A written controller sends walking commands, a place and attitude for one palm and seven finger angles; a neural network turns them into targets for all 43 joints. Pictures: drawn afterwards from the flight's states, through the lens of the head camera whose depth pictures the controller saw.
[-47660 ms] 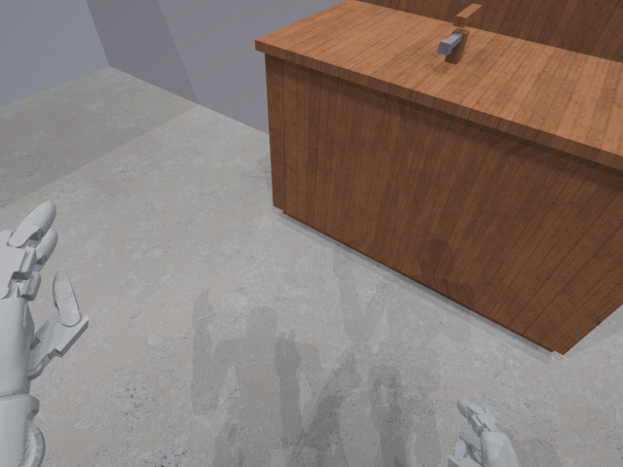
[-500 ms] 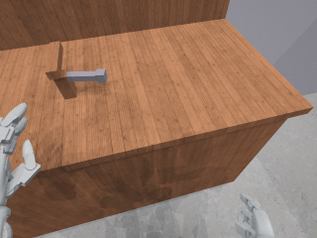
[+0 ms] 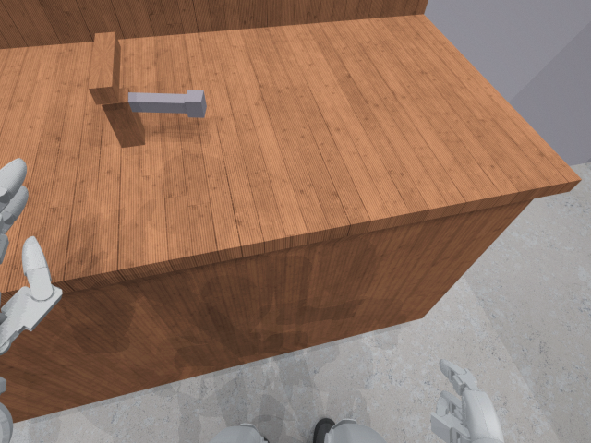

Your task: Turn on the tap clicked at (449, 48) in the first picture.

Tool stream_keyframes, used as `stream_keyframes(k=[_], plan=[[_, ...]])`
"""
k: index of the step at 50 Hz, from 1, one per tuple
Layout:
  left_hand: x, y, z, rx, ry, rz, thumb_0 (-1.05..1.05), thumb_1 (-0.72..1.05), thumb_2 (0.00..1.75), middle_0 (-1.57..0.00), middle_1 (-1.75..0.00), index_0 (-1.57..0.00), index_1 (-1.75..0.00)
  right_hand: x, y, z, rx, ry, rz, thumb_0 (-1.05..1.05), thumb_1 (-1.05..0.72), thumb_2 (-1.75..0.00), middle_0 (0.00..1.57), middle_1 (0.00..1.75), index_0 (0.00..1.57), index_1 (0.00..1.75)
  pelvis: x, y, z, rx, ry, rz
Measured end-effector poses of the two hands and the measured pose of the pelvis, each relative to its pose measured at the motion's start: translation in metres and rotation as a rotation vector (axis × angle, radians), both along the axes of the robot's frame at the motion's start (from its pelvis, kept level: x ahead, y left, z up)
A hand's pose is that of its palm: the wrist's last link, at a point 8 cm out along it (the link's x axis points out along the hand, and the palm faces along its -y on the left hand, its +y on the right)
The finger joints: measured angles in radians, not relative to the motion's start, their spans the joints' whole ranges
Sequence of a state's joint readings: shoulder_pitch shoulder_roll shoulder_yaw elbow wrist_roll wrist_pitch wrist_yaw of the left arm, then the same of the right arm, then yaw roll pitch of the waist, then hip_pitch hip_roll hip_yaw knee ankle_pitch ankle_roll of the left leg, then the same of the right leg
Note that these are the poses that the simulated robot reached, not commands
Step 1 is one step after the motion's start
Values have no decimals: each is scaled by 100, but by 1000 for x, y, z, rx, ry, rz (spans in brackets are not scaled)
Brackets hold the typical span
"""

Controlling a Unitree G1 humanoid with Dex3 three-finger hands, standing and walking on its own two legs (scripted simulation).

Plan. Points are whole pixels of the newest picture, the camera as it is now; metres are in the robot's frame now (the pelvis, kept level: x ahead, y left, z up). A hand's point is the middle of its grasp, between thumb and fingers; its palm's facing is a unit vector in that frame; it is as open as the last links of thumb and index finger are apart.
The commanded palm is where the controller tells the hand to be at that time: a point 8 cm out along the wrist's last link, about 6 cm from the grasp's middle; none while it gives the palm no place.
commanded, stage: step back with the hand held close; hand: left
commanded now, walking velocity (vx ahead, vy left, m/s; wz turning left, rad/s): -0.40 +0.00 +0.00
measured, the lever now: (195, 104) +0.55 +0.18 +0.13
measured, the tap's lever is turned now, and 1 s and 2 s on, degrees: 76 76 76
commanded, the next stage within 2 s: stop stepping back and stand still in 0.64 s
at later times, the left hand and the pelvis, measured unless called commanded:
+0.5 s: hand (111, 372) +0.16 +0.16 +0.18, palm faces +0.22 -0.84 -0.50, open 7.4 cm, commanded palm +0.10 +0.22 +0.19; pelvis -0.06 -0.06 +0.02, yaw -1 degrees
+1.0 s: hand out of the picture +0.02 +0.13 +0.17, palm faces +0.38 -0.82 -0.43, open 7.4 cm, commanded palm -0.04 +0.18 +0.19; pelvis -0.19 -0.11 +0.01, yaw +2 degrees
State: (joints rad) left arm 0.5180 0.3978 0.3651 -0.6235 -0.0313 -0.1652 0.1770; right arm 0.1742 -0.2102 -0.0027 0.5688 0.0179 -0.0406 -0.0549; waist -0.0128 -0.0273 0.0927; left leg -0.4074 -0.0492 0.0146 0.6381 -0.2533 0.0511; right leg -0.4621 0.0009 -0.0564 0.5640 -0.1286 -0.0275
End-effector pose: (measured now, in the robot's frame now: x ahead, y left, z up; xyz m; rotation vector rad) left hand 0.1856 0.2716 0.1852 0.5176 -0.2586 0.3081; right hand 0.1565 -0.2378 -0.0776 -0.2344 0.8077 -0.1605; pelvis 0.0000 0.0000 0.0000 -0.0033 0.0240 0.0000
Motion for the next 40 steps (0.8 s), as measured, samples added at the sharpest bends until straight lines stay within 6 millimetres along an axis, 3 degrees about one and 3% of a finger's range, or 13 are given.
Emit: stream_keyframes(k=[6,10,15,18,23,30,35,40], plan=[[-7,8,12,47,-26,45,2,89,90,-21,-31,-22,-31,-2,6,3,6,-4,18,1,-90,-90,21,30,20,30,-1,-4,5,-5,17,8],[-10,3,12,3,-15,80,1,89,90,-21,-30,-22,-30,-2,9,6,44,-6,38,1,-90,-90,21,30,20,30,-5,-14,12,-8,43,-25],[-10,-35,-3,-60,54,23,2,90,90,-20,-30,-21,-30,-2,0,4,82,-36,78,1,-90,-90,21,30,20,30,-27,-35,14,-14,57,-47],[-16,-63,-2,-58,77,-59,2,90,90,-21,-30,-21,-30,-8,-14,5,90,-48,71,1,-90,-90,21,30,21,30,-44,-47,15,-44,51,-39],[-45,-77,15,18,69,-135,2,89,90,-21,-31,-22,-30,-29,-46,20,51,-50,-1,1,-90,-90,21,30,21,30,-59,-59,20,5,66,-21],[-87,-50,0,23,111,-20,1,89,90,-22,-31,-22,-31,-52,-70,27,-49,-61,-25,1,-90,-90,20,30,20,30,-85,-55,13,-2,70,19],[-119,-43,-10,-34,84,43,1,89,90,-21,-31,-22,-30,-80,-62,26,-33,-70,-4,1,-90,-90,20,30,20,30,-116,-59,13,26,26,7],[-151,-64,2,-64,58,57,2,89,90,-21,-30,-21,-30,-118,-48,23,47,-80,54,1,-90,-90,20,30,20,30,-144,-74,18,6,-9,18]])
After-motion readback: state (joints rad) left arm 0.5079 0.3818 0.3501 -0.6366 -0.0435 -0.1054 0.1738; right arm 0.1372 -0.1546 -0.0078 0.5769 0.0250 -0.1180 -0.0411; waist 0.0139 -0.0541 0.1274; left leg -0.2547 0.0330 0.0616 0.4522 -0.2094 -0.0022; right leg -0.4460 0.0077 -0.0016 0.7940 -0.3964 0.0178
